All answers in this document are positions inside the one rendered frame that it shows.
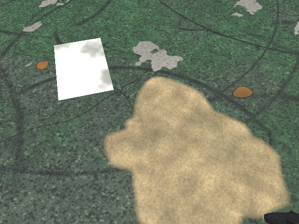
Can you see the robot right hand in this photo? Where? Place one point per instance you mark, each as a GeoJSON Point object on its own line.
{"type": "Point", "coordinates": [281, 218]}

